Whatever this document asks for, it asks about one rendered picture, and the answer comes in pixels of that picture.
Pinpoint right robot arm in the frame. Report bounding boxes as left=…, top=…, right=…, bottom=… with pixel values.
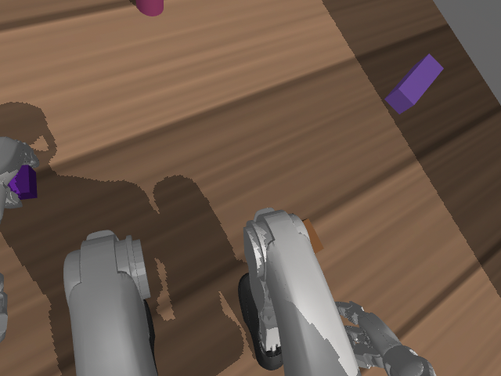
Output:
left=383, top=345, right=436, bottom=376

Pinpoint right robot foot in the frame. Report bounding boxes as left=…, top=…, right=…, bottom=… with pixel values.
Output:
left=238, top=273, right=283, bottom=371

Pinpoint right robot hand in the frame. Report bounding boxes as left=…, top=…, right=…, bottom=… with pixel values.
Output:
left=335, top=301, right=402, bottom=369

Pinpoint left robot foot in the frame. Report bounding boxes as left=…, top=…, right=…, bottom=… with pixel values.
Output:
left=143, top=299, right=158, bottom=375

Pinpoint left robot hand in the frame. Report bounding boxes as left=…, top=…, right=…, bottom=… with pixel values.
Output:
left=0, top=136, right=39, bottom=208

